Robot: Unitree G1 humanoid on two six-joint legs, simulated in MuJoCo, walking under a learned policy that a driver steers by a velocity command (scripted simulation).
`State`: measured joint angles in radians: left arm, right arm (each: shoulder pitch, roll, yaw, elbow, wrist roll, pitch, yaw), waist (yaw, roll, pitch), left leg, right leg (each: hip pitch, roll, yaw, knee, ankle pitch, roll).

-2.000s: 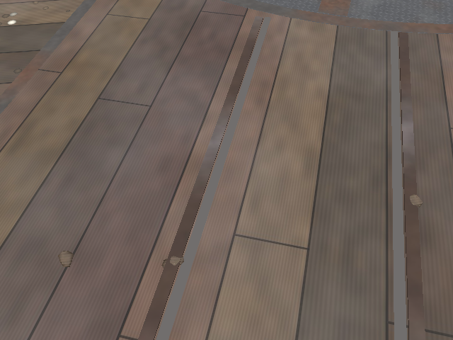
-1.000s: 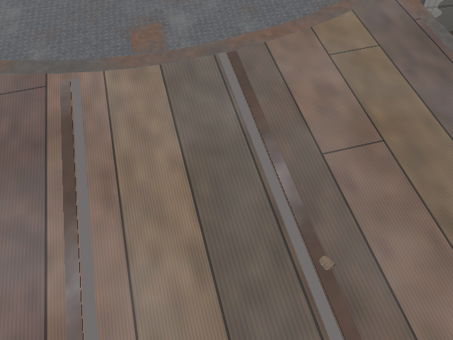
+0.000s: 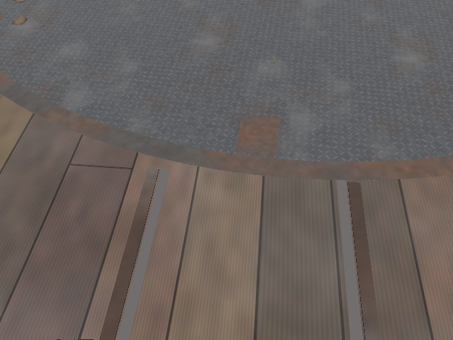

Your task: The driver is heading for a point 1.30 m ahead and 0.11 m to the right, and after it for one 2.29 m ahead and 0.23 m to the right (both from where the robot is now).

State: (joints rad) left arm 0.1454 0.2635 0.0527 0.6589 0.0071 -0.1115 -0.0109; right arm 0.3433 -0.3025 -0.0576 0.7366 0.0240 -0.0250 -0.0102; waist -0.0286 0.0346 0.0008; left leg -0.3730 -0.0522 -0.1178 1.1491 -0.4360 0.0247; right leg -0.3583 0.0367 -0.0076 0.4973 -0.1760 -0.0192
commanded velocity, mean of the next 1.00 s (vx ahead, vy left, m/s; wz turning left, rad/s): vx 0.50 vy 0.00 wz -0.13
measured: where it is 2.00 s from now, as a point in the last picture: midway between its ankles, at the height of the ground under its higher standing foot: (255, 192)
